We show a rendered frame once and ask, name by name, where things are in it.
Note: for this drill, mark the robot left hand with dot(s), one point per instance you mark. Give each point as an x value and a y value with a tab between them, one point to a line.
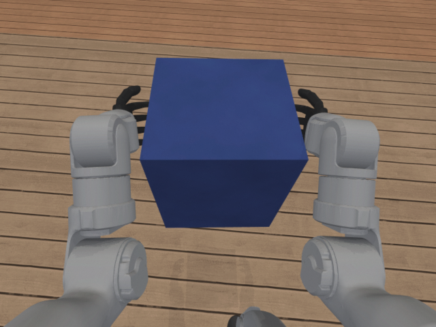
124	97

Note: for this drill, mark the right robot shin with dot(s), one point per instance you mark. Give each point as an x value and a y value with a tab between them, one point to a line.
252	308

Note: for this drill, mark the robot left upper arm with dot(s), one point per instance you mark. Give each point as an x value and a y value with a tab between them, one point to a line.
102	276

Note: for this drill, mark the robot right upper arm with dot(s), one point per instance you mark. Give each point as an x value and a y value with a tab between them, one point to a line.
347	274

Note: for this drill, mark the robot right thigh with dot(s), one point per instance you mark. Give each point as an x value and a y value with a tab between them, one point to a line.
256	318

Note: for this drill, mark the carton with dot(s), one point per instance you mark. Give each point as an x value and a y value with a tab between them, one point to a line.
222	145

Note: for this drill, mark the left robot forearm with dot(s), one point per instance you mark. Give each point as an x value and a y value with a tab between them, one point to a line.
100	147

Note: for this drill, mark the right robot forearm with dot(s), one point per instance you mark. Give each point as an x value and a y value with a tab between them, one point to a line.
348	154

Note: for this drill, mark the robot right hand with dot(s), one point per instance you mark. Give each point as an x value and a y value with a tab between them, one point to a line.
315	101

